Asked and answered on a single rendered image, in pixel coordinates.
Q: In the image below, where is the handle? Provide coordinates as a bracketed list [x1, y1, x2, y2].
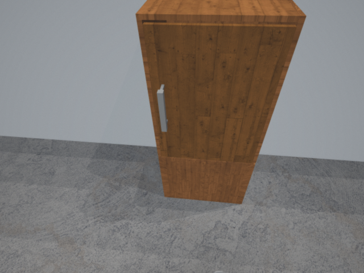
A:
[157, 84, 168, 132]

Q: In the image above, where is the cupboard door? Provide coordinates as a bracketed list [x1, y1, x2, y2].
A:
[143, 22, 297, 163]

